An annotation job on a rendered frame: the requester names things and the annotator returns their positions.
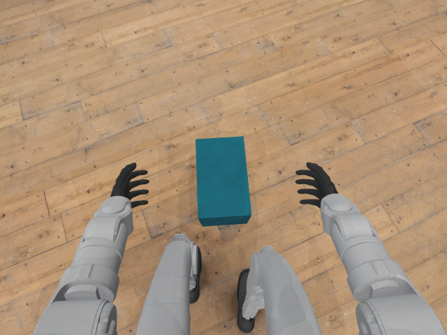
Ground robot right thigh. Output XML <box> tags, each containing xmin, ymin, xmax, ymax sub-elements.
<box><xmin>250</xmin><ymin>251</ymin><xmax>322</xmax><ymax>335</ymax></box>

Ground left robot upper arm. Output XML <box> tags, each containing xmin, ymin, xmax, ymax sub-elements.
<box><xmin>36</xmin><ymin>299</ymin><xmax>117</xmax><ymax>335</ymax></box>

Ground carton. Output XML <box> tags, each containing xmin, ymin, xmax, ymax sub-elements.
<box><xmin>196</xmin><ymin>136</ymin><xmax>251</xmax><ymax>226</ymax></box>

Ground robot left forearm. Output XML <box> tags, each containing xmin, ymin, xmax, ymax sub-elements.
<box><xmin>33</xmin><ymin>196</ymin><xmax>133</xmax><ymax>335</ymax></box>

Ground robot right forearm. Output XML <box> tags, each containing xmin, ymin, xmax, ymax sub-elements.
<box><xmin>321</xmin><ymin>193</ymin><xmax>446</xmax><ymax>335</ymax></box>

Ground robot left shin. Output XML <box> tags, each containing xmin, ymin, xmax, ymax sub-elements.
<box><xmin>164</xmin><ymin>234</ymin><xmax>196</xmax><ymax>288</ymax></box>

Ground right robot upper arm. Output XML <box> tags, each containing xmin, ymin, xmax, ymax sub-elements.
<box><xmin>356</xmin><ymin>293</ymin><xmax>443</xmax><ymax>335</ymax></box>

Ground right robot hand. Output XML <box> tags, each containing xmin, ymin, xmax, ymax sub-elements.
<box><xmin>295</xmin><ymin>162</ymin><xmax>339</xmax><ymax>208</ymax></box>

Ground left robot hand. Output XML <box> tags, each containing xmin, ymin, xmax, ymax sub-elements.
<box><xmin>110</xmin><ymin>163</ymin><xmax>149</xmax><ymax>208</ymax></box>

